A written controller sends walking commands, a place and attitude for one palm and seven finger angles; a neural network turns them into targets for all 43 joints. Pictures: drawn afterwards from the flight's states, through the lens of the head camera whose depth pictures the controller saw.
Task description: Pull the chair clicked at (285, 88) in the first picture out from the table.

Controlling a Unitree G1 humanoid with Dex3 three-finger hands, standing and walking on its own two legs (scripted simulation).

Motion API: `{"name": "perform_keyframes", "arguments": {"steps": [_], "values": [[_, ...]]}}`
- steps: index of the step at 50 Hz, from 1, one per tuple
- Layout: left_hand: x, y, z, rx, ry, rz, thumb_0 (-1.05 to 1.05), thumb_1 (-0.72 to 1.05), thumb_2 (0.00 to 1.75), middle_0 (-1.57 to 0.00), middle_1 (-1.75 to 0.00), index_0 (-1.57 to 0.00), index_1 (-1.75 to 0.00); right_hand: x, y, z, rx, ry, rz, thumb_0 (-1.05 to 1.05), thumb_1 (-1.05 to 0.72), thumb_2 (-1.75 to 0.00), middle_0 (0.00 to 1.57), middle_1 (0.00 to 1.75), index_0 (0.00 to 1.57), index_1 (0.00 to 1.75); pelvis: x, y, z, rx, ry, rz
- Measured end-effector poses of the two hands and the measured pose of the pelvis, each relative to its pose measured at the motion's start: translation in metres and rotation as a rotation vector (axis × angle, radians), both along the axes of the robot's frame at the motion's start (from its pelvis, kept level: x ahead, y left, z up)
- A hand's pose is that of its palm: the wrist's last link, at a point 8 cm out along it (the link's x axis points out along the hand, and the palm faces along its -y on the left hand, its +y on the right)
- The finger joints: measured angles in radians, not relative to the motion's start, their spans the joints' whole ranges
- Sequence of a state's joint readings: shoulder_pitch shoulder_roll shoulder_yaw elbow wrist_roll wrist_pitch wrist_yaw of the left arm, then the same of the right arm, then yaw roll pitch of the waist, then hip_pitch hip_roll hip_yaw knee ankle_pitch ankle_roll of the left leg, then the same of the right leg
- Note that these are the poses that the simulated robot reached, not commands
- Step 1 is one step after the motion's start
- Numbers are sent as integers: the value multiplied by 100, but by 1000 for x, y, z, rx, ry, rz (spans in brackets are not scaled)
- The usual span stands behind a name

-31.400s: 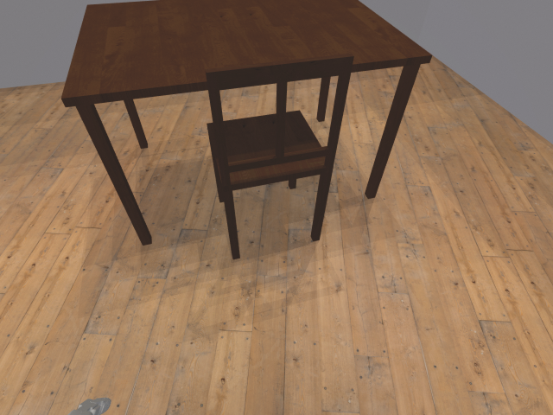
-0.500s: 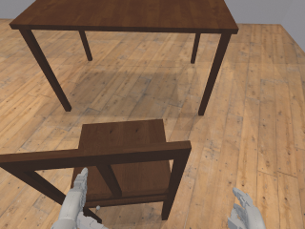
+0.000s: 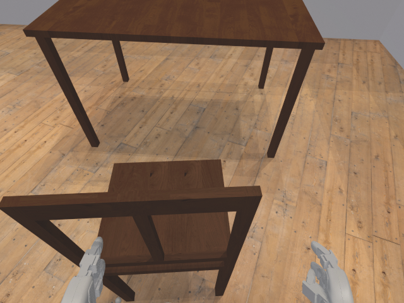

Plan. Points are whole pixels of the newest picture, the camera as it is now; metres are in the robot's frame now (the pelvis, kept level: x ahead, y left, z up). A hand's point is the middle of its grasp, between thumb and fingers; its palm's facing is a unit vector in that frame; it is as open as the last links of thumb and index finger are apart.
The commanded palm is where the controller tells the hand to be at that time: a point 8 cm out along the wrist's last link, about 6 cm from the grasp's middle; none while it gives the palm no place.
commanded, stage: draw the hand back to the body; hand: left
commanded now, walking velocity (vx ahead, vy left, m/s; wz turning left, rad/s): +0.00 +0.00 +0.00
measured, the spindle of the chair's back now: (151, 238) +0.27 +0.13 -0.05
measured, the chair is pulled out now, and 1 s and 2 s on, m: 0.62 0.62 0.61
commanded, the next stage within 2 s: step back with the hand held close in 1.48 s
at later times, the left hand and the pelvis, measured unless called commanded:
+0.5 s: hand (88, 285) +0.15 +0.19 +0.06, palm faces -0.02 -0.96 -0.29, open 16.5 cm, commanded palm +0.13 +0.25 +0.13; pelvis +0.00 +0.00 +0.02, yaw -1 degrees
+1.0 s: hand (67, 277) +0.16 +0.21 +0.08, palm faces +0.10 -0.86 -0.51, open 9.1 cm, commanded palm +0.16 +0.27 +0.22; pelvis +0.03 -0.03 +0.05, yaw +1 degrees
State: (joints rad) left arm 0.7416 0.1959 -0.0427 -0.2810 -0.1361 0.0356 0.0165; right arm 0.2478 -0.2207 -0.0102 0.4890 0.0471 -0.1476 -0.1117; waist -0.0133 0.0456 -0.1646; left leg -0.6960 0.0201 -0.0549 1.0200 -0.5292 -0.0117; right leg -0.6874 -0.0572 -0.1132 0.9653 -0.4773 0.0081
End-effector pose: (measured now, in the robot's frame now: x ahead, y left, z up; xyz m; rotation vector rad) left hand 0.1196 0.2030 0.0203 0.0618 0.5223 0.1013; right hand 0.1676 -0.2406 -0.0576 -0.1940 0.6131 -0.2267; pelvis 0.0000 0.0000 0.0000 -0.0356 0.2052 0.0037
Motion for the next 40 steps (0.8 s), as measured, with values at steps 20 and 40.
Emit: {"name": "perform_keyframes", "arguments": {"steps": [20, 40], "values": [[15, 26, 49, 6, -284, -140, -2, -52, 21, 0, -1, -5, -2, -13, 12, -13, 91, 12, -22, 2, -90, -90, 21, 30, 21, 30, -10, 0, 1, -4, -29, -10], [16, 45, 89, 390, 23, -4, -1, 6, 49, -9, -13, -39, -22, 14, 9, 22, 53, 17, 81, 2, -90, -90, 21, 30, 20, 30, 18, -14, 44, 17, -197, -8]]}}
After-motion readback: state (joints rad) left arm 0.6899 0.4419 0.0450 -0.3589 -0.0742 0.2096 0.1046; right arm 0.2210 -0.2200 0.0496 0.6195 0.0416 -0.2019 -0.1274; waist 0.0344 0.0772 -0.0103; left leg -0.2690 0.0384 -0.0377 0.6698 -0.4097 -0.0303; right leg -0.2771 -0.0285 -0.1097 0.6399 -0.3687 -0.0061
